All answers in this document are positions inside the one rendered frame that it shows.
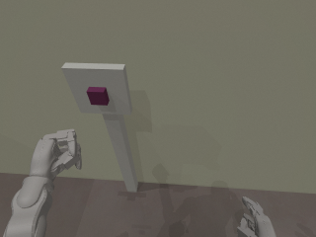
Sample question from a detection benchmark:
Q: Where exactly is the robot right hand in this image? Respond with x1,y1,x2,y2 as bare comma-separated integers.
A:
237,197,277,237

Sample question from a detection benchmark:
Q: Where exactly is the robot left hand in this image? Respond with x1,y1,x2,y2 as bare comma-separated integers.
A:
29,128,82,182

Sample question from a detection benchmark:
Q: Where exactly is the button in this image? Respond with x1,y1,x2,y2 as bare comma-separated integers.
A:
87,87,110,106

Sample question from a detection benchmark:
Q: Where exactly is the left robot forearm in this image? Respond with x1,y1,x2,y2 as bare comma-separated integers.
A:
3,175,54,237

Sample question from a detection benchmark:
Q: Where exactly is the panel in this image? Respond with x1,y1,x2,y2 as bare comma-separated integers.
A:
61,62,138,193

